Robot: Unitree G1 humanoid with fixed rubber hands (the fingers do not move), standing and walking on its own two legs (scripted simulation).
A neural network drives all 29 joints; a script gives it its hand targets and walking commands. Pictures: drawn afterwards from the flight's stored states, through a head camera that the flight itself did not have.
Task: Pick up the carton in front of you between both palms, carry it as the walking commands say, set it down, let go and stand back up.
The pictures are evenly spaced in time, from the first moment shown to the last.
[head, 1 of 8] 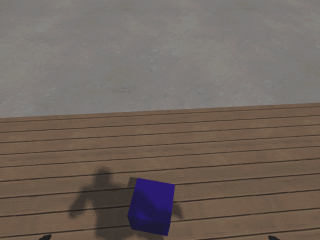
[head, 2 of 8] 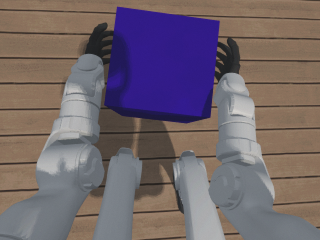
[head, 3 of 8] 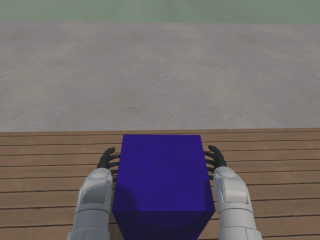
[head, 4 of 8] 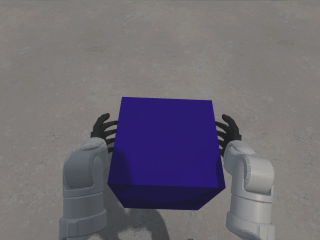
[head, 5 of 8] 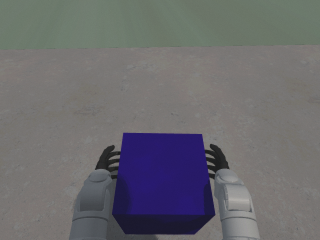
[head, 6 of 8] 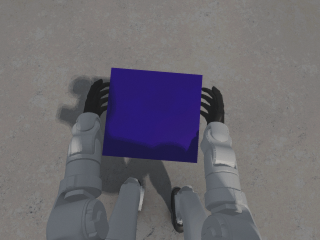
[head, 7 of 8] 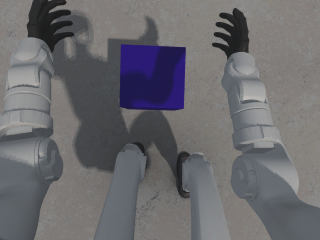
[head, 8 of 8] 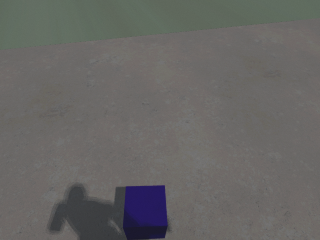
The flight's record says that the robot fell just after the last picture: no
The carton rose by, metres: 0.67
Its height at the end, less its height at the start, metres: -0.07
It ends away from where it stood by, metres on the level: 2.61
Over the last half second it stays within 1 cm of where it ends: yes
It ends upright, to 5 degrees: yes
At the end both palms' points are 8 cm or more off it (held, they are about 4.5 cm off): yes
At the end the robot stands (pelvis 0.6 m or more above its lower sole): yes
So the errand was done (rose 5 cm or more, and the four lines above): yes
